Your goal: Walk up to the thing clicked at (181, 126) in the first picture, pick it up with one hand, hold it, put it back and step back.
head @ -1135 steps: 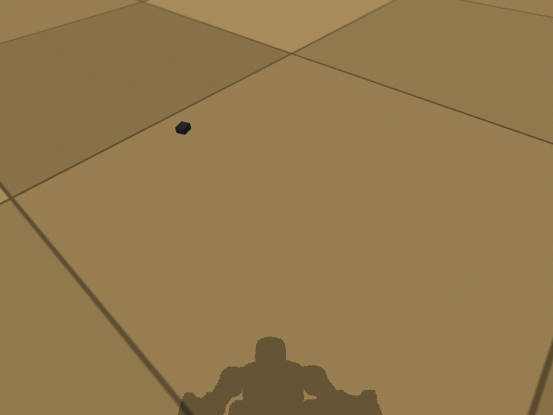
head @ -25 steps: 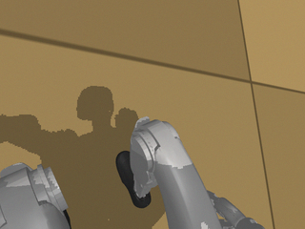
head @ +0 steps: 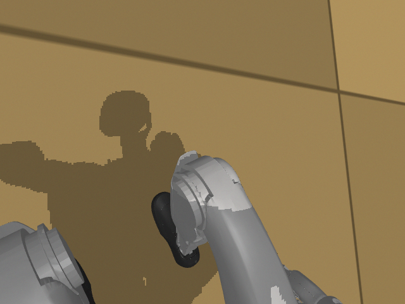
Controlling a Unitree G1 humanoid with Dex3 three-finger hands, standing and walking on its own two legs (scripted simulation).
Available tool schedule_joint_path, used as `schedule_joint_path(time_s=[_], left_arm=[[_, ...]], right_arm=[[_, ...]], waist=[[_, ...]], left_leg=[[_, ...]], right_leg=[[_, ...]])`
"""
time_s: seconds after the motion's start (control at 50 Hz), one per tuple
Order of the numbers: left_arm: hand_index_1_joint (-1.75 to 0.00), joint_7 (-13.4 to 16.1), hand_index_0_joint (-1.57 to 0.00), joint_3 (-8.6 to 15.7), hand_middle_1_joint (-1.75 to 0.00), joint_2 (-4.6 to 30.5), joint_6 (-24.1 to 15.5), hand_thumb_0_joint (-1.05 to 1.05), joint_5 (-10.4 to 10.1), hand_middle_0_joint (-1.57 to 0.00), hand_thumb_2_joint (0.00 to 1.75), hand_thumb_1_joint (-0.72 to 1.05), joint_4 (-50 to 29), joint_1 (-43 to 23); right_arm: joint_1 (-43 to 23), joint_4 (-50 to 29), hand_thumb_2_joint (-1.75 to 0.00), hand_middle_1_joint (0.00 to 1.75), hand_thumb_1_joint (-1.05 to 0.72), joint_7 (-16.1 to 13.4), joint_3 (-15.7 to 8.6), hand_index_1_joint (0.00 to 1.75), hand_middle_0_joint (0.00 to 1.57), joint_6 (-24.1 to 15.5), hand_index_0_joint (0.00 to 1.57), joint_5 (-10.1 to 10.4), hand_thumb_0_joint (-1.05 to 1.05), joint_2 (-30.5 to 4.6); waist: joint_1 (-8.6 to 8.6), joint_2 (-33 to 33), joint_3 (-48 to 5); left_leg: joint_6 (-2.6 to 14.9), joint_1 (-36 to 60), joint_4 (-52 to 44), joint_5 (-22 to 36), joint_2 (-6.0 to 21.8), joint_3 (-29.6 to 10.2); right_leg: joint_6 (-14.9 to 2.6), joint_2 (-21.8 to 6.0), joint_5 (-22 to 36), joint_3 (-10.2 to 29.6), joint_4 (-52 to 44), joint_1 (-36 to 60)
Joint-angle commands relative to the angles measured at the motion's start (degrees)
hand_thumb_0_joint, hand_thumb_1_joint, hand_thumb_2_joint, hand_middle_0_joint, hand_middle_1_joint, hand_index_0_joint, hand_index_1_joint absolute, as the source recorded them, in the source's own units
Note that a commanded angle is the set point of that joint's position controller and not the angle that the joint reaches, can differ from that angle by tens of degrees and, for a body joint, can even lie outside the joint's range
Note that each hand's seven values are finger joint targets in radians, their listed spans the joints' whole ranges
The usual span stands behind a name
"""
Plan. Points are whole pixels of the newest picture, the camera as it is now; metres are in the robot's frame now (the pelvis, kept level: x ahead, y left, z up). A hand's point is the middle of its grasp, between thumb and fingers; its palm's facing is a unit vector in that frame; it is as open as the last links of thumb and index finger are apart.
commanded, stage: rest palm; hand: left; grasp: from above
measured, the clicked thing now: out of the picture +0.48 +0.35 -0.29
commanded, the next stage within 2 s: close in 0.18 s
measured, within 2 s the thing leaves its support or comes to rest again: neither
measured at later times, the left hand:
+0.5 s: hand out of the picture +0.46 +0.35 -0.25, palm faces -0.44 -0.12 -0.89, open 13.1 cm
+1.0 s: hand out of the picture +0.47 +0.35 -0.25, palm faces -0.44 -0.12 -0.89, open 11.1 cm
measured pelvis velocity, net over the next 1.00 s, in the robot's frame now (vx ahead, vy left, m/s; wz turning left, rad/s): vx -0.01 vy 0.01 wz -0.02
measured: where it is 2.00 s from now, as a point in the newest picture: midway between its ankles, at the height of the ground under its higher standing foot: (135, 274)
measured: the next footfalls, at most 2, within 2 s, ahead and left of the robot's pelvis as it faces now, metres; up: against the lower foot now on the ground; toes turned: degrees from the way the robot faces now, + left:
none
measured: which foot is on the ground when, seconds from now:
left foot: down 0.00-1.00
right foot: down 0.00-1.00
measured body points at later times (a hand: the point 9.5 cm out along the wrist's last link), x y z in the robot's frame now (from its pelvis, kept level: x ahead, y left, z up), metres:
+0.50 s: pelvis -0.01 +0.01 +0.00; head +0.28 +0.14 +0.32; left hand +0.48 +0.36 -0.20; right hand +0.04 -0.25 -0.04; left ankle +0.06 +0.12 -0.27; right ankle +0.13 -0.12 -0.27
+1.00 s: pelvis -0.01 +0.01 +0.00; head +0.28 +0.14 +0.31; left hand +0.48 +0.35 -0.20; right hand +0.04 -0.25 -0.04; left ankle +0.06 +0.12 -0.27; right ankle +0.13 -0.12 -0.27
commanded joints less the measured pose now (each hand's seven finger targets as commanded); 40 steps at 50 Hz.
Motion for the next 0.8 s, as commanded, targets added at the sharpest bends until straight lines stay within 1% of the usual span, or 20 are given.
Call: schedule_joint_path(time_s=[0.0,0.02,0.04,0.1,0.14,0.22,0.28,0.3,0.32,0.34,0.36,0.38,0.42,0.44,0.5,0.52,0.56,0.64,0.72,0.78], left_arm=[[-0.93,2.79,-0.09,0.64,-0.91,14.48,-3.03,0.0,-0.2,-0.11,0.97,-0.48,-8.41,-12.36],[-0.93,3.41,-0.1,0.66,-0.91,15.17,-3.64,0.0,0.23,-0.11,0.96,-0.47,-8.12,-12.64],[-0.93,3.91,-0.09,0.2,-0.92,14.57,-3.98,0.0,0.72,-0.1,0.96,-0.48,-8.13,-12.89],[-0.93,6.22,-0.09,-0.74,-0.92,14.04,-4.3,0.0,1.91,-0.1,0.95,-0.46,-9.03,-15.25],[-0.91,7.9,-0.1,-1.25,-0.9,13.16,-3.87,0.0,2.74,-0.12,0.95,-0.45,-7.55,-15.57],[-0.9,10.15,-0.12,-3.43,-0.88,10.79,-1.49,0.0,3.33,-0.14,0.95,-0.44,-2.65,-14.88],[-0.88,10.95,-0.17,-3.36,-0.88,11.23,0.64,0.0,3.22,-0.17,0.88,-0.36,0.15,-14.57],[-0.87,10.82,-0.2,-3.98,-0.87,10.21,1.26,0.0,3.0,-0.19,0.85,-0.33,-0.18,-15.09],[-0.85,10.75,-0.21,-3.0,-0.86,10.68,1.87,0.0,2.45,-0.2,0.84,-0.32,0.73,-14.52],[-0.86,10.3,-0.21,-4.14,-0.87,9.46,2.22,0.0,2.04,-0.21,0.83,-0.3,-0.98,-16.21],[-0.86,10.1,-0.22,-2.28,-0.87,11.0,2.6,0.0,1.31,-0.21,0.81,-0.29,0.34,-15.03],[-0.86,9.95,-0.23,-1.6,-0.88,11.71,2.57,0.0,0.97,-0.21,0.79,-0.27,-0.36,-15.55],[-0.85,8.71,-0.25,-1.13,-0.88,11.74,2.42,0.0,0.6,-0.23,0.76,-0.24,-1.81,-15.28],[-0.84,8.36,-0.26,-1.92,-0.86,11.47,2.46,0.0,0.27,-0.24,0.76,-0.24,-0.26,-14.71],[-0.82,7.21,-0.29,-1.51,-0.85,12.88,1.98,0.0,0.05,-0.26,0.72,-0.19,-2.37,-14.61],[-0.81,6.87,-0.3,-0.65,-0.83,13.91,1.38,0.0,0.06,-0.28,0.72,-0.18,-5.13,-15.37],[-0.79,6.13,-0.32,-0.57,-0.82,13.7,0.59,0.0,0.24,-0.3,0.7,-0.16,-5.27,-14.55],[-0.75,5.75,-0.35,-0.93,-0.78,13.93,-0.15,0.0,0.51,-0.33,0.68,-0.12,-6.34,-13.19],[-0.71,6.2,-0.38,0.28,-0.73,15.02,-0.96,0.0,0.88,-0.36,0.66,-0.09,-6.82,-13.38],[-0.69,6.65,-0.41,-0.39,-0.71,14.51,-1.09,0.0,1.18,-0.38,0.62,-0.04,-4.9,-12.75]], right_arm=[[12.08,1.01,-0.9,0.3,-0.89,-1.09,-5.4,0.3,0.2,1.3,0.2,-0.14,0.0,-19.02],[11.56,0.8,-0.9,0.3,-0.89,-1.22,-5.59,0.3,0.2,1.43,0.2,-0.22,0.0,-19.38],[11.54,0.78,-0.9,0.3,-0.89,-1.25,-6.01,0.3,0.2,1.44,0.2,-0.27,0.0,-19.72],[10.01,0.37,-0.9,0.3,-0.89,-1.3,-6.21,0.3,0.2,0.99,0.2,-0.53,0.0,-19.27],[10.34,0.87,-0.9,0.3,-0.89,-1.18,-6.24,0.3,0.2,0.58,0.2,-0.58,0.0,-19.24],[8.74,1.38,-0.9,0.3,-0.89,-1.2,-6.09,0.3,0.2,-0.83,0.2,-0.36,0.0,-18.74],[8.93,1.87,-0.9,0.3,-0.89,-1.2,-6.06,0.3,0.2,-1.5,0.2,-0.13,0.0,-19.04],[9.01,1.87,-0.9,0.3,-0.89,-1.22,-6.23,0.3,0.2,-1.75,0.2,0.09,0.0,-18.98],[9.34,2.29,-0.9,0.3,-0.89,-1.07,-6.25,0.3,0.2,-1.98,0.2,0.14,0.0,-19.05],[8.72,1.63,-0.9,0.3,-0.89,-0.98,-6.27,0.3,0.2,-2.49,0.2,0.33,0.0,-19.14],[9.23,2.82,-0.9,0.3,-0.89,-0.84,-6.15,0.3,0.2,-2.58,0.2,0.38,0.0,-19.15],[9.13,2.69,-0.9,0.3,-0.89,-0.83,-5.64,0.3,0.2,-2.57,0.2,0.39,0.0,-19.16],[9.53,2.67,-0.9,0.3,-0.89,-0.48,-5.0,0.3,0.2,-2.54,0.2,0.34,0.0,-18.65],[8.91,2.09,-0.9,0.3,-0.89,-0.67,-5.06,0.3,0.2,-2.39,0.2,0.43,0.0,-18.83],[9.06,1.21,-0.9,0.3,-0.89,-0.84,-4.81,0.3,0.2,-2.21,0.2,0.55,0.0,-18.77],[8.7,1.72,-0.9,0.3,-0.89,-0.82,-4.96,0.3,0.2,-2.09,0.2,0.52,0.0,-19.02],[9.41,1.81,-0.9,0.3,-0.89,-0.7,-4.69,0.3,0.2,-1.86,0.2,0.16,0.0,-19.15],[9.93,1.15,-0.9,0.3,-0.89,-0.64,-4.31,0.3,0.2,-1.46,0.2,-0.08,0.0,-18.33],[10.89,1.95,-0.9,0.3,-0.88,-0.73,-4.36,0.3,0.2,-1.07,0.2,-0.3,0.0,-19.34],[10.3,1.32,-0.89,0.3,-0.88,-0.72,-4.13,0.3,0.2,-0.66,0.2,-0.32,0.0,-18.89]], waist=[[-3.1,30.65,-39.07],[-2.86,31.47,-39.02],[-3.25,32.82,-38.67],[-2.69,34.43,-39.4],[-3.61,35.03,-38.4],[-4.17,32.75,-34.84],[-4.49,31.84,-34.21],[-4.69,31.65,-33.77],[-4.72,31.24,-33.52],[-4.49,31.64,-34.03],[-4.81,32.56,-34.21],[-4.61,32.51,-35.23],[-4.87,33.59,-36.31],[-5.05,32.67,-35.97],[-4.44,31.91,-36.96],[-3.54,34.25,-38.07],[-4.07,35.22,-37.38],[-3.83,33.4,-37.51],[-3.92,34.48,-37.69],[-3.91,33.17,-36.88]], left_leg=[[-0.15,30.13,-13.6,18.68,2.24,5.46],[-0.29,30.49,-14.14,17.57,2.18,5.22],[-0.51,32.1,-14.35,18.04,2.35,4.89],[-0.59,33.46,-15.38,15.75,2.52,4.66],[-0.6,33.24,-15.99,15.46,2.57,4.54],[-0.19,29.89,-16.54,12.57,2.62,4.74],[-0.1,28.49,-17.35,11.53,2.74,4.69],[0.02,27.84,-17.08,11.32,2.69,4.93],[-0.04,27.9,-17.14,11.62,2.84,4.63],[-0.18,28.54,-17.11,11.65,2.79,4.61],[-0.38,29.42,-17.11,12.56,3.16,4.09],[-0.64,29.84,-17.09,13.34,3.28,3.57],[-0.94,31.8,-16.59,15.97,3.46,3.09],[-0.71,30.49,-16.57,14.58,3.23,3.44],[-0.18,29.29,-15.84,13.97,2.79,4.45],[-0.7,30.85,-15.51,15.16,2.98,4.09],[-1.27,32.81,-15.51,17.1,3.24,3.31],[-0.39,30.55,-14.73,15.72,2.86,4.88],[-0.9,31.94,-14.0,19.54,3.03,4.13],[-0.64,30.06,-14.39,17.34,2.96,4.2]], right_leg=[[-5.41,1.89,14.77,-5.73,-11.38,23.19],[-5.64,2.04,13.49,-5.94,-11.25,22.64],[-5.63,1.99,13.72,-6.08,-10.79,21.09],[-5.49,2.27,12.26,-6.35,-10.27,19.54],[-5.28,2.3,12.71,-6.54,-9.84,18.85],[-4.83,2.33,12.2,-6.21,-9.97,17.29],[-4.88,2.34,11.95,-5.88,-10.57,17.76],[-4.71,2.28,12.12,-5.65,-10.72,17.4],[-4.63,1.93,12.31,-5.59,-10.64,17.18],[-4.68,1.84,12.17,-5.55,-10.28,16.22],[-4.69,1.61,12.45,-5.72,-10.26,16.05],[-4.71,1.38,12.71,-5.96,-9.98,15.94],[-4.68,0.94,13.55,-5.98,-9.43,15.85],[-4.94,1.28,13.06,-5.86,-9.92,17.37],[-4.9,1.52,13.14,-5.45,-10.38,19.55],[-5.19,1.36,13.08,-5.59,-10.05,18.14],[-5.25,1.22,13.24,-6.07,-9.56,17.04],[-4.97,1.73,13.59,-5.58,-10.4,20.43],[-5.29,1.68,15.34,-6.29,-10.16,19.52],[-5.32,2.06,14.16,-6.38,-10.23,20.15]])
